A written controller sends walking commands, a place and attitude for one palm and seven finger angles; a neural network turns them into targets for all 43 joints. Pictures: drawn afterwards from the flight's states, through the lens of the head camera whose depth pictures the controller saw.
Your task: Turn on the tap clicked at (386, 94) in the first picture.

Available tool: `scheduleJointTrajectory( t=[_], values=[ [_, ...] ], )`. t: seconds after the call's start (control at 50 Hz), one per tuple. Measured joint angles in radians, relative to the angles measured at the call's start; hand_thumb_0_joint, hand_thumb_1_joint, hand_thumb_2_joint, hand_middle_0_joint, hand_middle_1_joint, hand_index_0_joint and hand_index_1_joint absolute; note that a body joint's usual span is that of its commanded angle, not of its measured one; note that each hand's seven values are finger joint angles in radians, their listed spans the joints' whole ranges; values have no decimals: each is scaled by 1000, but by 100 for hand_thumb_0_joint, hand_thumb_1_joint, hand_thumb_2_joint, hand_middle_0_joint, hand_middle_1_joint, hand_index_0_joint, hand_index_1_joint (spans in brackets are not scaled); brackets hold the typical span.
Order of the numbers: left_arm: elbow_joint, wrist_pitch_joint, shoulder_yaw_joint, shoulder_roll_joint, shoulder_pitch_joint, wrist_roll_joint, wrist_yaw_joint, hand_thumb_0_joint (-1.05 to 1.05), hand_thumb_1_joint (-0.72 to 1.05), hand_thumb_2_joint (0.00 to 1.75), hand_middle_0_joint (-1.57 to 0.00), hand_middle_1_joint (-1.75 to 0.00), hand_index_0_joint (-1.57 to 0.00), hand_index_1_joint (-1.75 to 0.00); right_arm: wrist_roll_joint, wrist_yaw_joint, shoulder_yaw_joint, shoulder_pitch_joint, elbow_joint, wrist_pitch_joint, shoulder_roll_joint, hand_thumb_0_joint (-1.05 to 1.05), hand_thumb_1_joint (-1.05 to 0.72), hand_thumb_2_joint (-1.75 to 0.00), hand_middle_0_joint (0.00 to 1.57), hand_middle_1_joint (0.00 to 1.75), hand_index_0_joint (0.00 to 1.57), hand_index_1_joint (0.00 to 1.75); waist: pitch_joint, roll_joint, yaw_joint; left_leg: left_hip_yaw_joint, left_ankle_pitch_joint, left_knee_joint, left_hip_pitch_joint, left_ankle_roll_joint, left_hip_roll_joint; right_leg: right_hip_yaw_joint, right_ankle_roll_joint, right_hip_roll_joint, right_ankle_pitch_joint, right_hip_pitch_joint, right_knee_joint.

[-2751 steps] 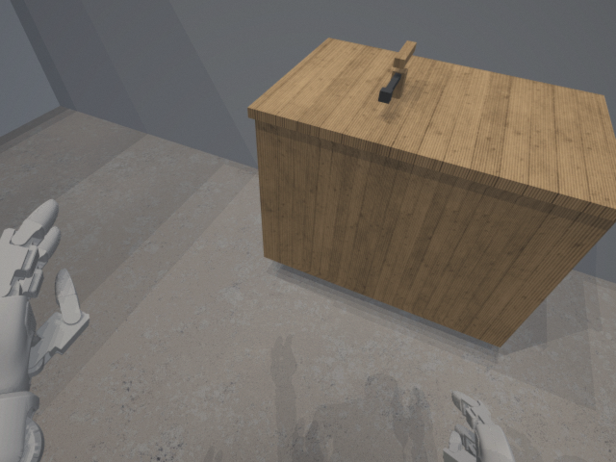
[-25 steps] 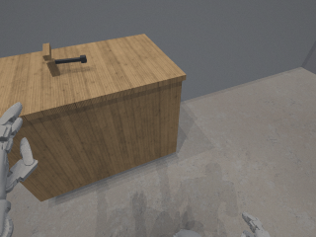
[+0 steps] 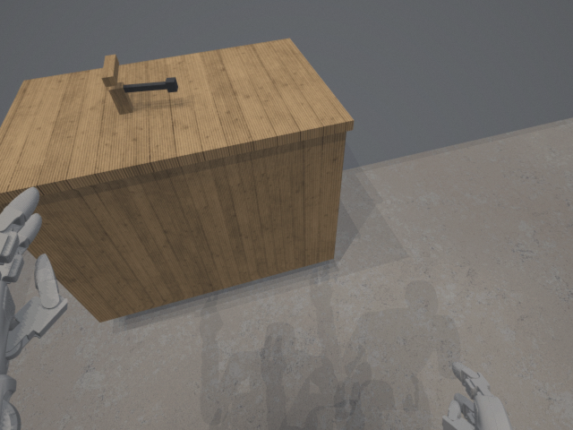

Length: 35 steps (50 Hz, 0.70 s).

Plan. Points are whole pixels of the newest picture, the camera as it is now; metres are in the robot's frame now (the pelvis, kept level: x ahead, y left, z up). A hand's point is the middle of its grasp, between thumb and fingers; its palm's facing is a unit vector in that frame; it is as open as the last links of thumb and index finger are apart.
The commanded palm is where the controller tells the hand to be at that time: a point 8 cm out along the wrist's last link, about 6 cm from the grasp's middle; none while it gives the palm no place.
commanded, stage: stop stepping back and stand still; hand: left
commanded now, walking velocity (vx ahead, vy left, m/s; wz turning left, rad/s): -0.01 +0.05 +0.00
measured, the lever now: (171, 84) +0.93 +0.36 +0.03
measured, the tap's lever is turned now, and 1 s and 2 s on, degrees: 79 79 79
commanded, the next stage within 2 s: stand and check the lever's angle in 0.06 s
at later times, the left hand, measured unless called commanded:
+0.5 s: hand (40, 288) +0.23 +0.28 +0.15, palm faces +0.37 -0.84 -0.40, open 7.4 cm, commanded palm +0.18 +0.32 +0.17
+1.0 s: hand (36, 278) +0.25 +0.30 +0.15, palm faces +0.37 -0.85 -0.37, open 7.4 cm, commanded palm +0.20 +0.33 +0.17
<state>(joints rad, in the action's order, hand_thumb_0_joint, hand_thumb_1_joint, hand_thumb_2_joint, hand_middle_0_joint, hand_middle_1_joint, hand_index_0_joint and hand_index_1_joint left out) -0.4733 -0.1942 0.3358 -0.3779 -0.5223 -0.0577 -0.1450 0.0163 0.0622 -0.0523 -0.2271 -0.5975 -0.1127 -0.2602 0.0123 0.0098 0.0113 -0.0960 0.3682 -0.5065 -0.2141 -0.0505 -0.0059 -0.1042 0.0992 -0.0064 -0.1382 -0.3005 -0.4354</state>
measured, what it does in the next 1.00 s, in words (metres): steps on the spot: left foot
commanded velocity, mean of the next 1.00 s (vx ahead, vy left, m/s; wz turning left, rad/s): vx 0.00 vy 0.00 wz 0.00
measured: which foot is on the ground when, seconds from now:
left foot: up 0.00-0.02, down 0.04-1.00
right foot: down 0.00-1.00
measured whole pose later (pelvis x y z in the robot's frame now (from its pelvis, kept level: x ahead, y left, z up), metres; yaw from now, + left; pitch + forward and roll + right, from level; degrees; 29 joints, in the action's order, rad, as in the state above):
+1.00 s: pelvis +0.03 +0.06 +0.00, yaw -2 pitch -1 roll +0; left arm -0.44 -0.15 0.30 -0.33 -0.46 -0.06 -0.15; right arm 0.00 0.06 0.01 -0.17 -0.59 -0.07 -0.20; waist 0.06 -0.02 -0.02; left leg -0.07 0.29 -0.42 -0.10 -0.04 -0.02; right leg -0.08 0.03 0.01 -0.16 -0.23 -0.41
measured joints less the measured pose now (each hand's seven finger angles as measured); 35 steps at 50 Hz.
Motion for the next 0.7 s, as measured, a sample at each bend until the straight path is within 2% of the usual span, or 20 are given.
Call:
scheduleJointTrajectory(
  t=[0.04, 0.08, 0.12, 0.2, 0.3, 0.48, 0.7],
  values=[
    [10, -1, -4, 9, 18, 0, -5, 1, 89, 90, -22, -30, -21, -30, 1, 0, -4, 5, 15, -1, -14, 1, -90, -89, 20, 29, 20, 30, 0, -25, 2, 30, -9, 75, 45, -7, 12, -18, -5, 14, -12, -14, -24],
    [29, 4, -9, 19, 40, 1, -8, 1, 89, 90, -22, -30, -21, -30, 5, -4, -5, 19, 20, 6, -17, 1, -90, -89, 20, 29, 20, 30, 23, -34, -3, 39, -109, 66, 45, 15, 20, -25, -12, 19, -24, -9, -46],
    [42, 15, -13, 28, 41, 2, -8, 1, 89, 90, -22, -30, -21, -30, 10, -9, -1, 28, 15, 14, -11, 1, -91, -89, 20, 29, 20, 30, 34, -39, -9, 38, -102, 28, 45, 28, 29, -23, -11, 28, -30, 4, -52],
    [34, 35, -26, 44, 28, 5, -7, 1, 89, 90, -22, -30, -21, -30, 9, -14, 12, 26, 7, 20, 10, 1, -91, -89, 20, 29, 20, 30, 38, -43, -17, 60, -65, 1, 43, 17, 27, -22, -3, 41, -21, 22, -29],
    [6, 36, -34, 33, 55, 7, -13, 1, 89, 90, -22, -30, -21, -30, -4, -13, 43, 16, -8, 11, 40, 1, -90, -89, 20, 29, 20, 30, 61, -21, -27, 61, -92, 45, 74, 58, 15, -15, -20, 31, -16, 40, -15],
    [21, 29, -13, 22, 43, 0, -9, 1, 89, 90, -21, -30, -21, -30, -6, -17, 64, 20, -15, 18, 61, 1, -90, -89, 20, 30, 20, 30, 52, -36, -11, 50, -79, 54, 85, 35, 9, -2, -40, 30, -5, 64, 26],
    [-1, 41, -25, 24, 53, -1, -8, 1, 89, 90, -21, -30, -21, -30, -11, -3, 58, 44, -2, 24, 51, 1, -90, -89, 20, 30, 20, 30, 58, -12, -25, 28, -75, 81, 118, 13, -19, 24, -69, 5, -25, 69, 5]
  ],
)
